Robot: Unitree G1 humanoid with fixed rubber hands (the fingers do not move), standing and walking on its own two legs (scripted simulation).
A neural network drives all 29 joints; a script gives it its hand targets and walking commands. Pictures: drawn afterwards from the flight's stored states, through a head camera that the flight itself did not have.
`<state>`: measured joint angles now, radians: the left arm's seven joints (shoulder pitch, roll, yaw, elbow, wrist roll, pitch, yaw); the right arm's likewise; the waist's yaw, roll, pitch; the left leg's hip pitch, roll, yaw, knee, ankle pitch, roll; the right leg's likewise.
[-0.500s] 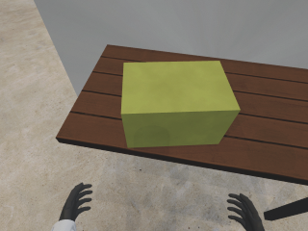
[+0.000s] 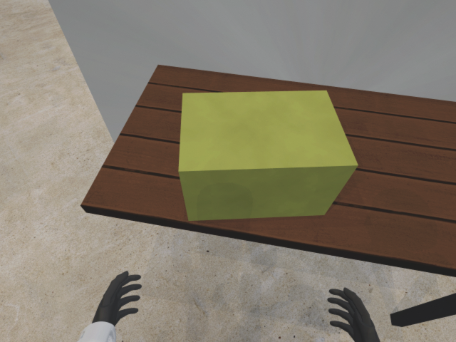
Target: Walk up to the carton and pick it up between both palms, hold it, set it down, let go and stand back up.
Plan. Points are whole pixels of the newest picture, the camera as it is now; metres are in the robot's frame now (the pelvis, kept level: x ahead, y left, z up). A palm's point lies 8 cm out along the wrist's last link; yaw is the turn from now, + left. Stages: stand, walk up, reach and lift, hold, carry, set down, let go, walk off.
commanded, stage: let go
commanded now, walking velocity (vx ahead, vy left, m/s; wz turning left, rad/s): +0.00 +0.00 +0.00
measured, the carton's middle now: (256, 156) +0.46 -0.01 +0.02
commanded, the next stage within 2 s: stand in 0.32 s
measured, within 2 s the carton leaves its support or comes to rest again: neither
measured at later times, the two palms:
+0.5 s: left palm (91, 332) +0.12 +0.26 -0.08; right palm out of the picture +0.15 -0.25 -0.10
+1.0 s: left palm out of the picture +0.05 +0.29 -0.10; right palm out of the picture +0.11 -0.29 -0.09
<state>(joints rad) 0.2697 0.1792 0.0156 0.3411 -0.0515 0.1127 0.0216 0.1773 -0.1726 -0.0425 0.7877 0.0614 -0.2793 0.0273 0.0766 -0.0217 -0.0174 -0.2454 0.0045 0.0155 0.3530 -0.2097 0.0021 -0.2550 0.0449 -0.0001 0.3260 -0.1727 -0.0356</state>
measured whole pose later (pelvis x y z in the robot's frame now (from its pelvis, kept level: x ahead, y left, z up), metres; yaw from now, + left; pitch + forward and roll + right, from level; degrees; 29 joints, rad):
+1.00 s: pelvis -0.02 -0.01 +0.00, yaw +0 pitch +1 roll +0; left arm 0.26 0.34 0.03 0.85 0.00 -0.04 0.02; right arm 0.21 -0.34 -0.04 0.85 -0.01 -0.04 0.01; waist 0.08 -0.02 -0.11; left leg -0.21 0.00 0.02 0.41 -0.22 0.00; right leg -0.24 0.04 0.00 0.40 -0.19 -0.04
